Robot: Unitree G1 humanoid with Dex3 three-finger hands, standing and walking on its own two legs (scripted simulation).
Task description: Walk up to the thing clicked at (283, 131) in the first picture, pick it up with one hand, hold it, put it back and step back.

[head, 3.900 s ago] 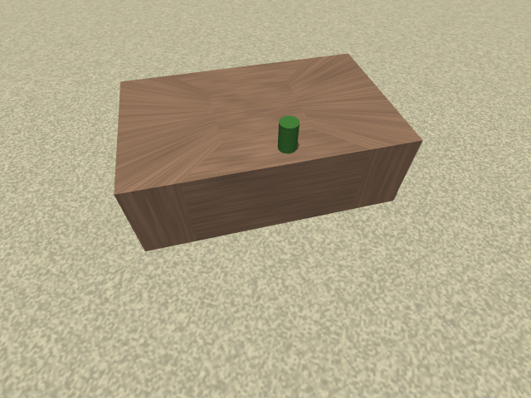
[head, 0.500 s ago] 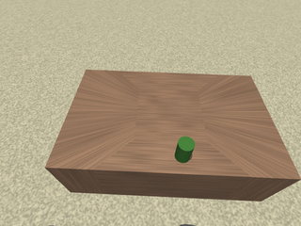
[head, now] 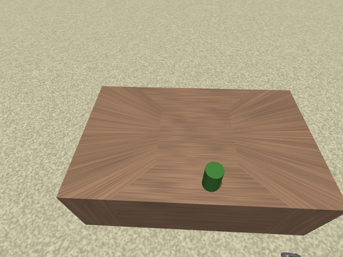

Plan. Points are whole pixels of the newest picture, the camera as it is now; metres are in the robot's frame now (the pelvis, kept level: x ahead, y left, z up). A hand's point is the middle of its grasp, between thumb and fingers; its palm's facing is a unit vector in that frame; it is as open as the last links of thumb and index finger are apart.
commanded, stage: walk up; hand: right
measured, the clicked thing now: (212, 177) +0.47 -0.15 -0.33
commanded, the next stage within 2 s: stand in 0.50 s
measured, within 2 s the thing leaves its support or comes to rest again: neither
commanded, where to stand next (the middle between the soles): +0.07 +0.02 m, yaw -2 degrees
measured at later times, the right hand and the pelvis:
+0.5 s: hand out of the picture +0.07 -0.25 -0.16, palm faces +0.01 +0.95 -0.32, open 7.4 cm; pelvis +0.01 +0.00 +0.00, yaw +0 degrees
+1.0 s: hand out of the picture +0.10 -0.26 -0.16, palm faces -0.02 +0.94 -0.33, open 7.4 cm; pelvis +0.02 -0.01 +0.00, yaw +0 degrees
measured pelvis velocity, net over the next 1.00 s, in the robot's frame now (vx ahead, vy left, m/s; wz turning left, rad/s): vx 0.02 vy -0.01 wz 0.00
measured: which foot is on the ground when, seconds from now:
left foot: down 0.00-1.00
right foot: down 0.00-1.00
